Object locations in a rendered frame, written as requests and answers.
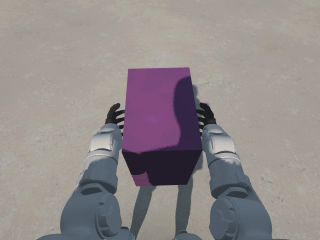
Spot robot right shin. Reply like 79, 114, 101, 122
177, 230, 188, 235

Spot left robot upper arm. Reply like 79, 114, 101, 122
36, 191, 122, 240

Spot robot left hand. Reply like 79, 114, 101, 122
105, 103, 125, 136

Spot robot right forearm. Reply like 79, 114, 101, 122
201, 123, 272, 227

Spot right robot upper arm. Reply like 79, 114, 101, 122
209, 196, 290, 240

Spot robot left forearm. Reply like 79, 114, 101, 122
60, 123, 123, 231

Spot carton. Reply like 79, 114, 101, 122
121, 67, 203, 187

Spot robot right hand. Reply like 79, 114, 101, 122
196, 102, 217, 136

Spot robot left thigh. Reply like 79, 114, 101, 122
110, 229, 135, 240

